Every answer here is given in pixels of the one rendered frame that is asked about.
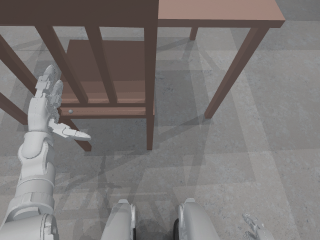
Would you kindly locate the right robot thigh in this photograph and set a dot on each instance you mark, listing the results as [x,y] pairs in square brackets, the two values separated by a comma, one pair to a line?
[194,219]

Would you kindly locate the chair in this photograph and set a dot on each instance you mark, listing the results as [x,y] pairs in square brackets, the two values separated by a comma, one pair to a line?
[102,79]

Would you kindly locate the robot right hand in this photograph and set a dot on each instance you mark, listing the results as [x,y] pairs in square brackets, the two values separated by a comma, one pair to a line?
[257,227]

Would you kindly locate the table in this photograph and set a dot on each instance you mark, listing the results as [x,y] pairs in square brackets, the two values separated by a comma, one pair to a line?
[258,15]

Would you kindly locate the robot thigh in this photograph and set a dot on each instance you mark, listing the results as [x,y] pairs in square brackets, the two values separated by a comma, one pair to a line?
[194,219]
[120,223]

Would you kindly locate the left robot thigh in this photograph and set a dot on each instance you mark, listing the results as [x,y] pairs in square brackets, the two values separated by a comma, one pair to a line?
[120,223]

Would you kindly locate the robot left hand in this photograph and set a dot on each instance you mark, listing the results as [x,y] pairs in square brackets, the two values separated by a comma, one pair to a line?
[43,106]

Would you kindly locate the robot left forearm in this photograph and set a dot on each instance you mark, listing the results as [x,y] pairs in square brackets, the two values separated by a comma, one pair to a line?
[34,191]

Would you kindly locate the left robot upper arm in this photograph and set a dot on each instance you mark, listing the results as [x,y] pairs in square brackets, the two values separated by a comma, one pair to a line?
[38,227]

